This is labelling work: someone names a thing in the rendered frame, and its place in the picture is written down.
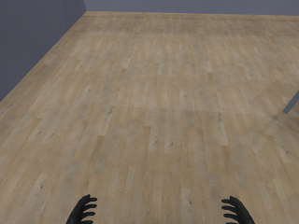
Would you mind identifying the table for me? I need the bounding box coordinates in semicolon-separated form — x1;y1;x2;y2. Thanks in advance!
282;91;299;114

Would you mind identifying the robot left hand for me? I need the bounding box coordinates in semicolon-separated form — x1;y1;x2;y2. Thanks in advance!
65;194;97;224

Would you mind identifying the robot right hand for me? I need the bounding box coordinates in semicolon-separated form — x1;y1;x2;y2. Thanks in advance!
221;196;255;224

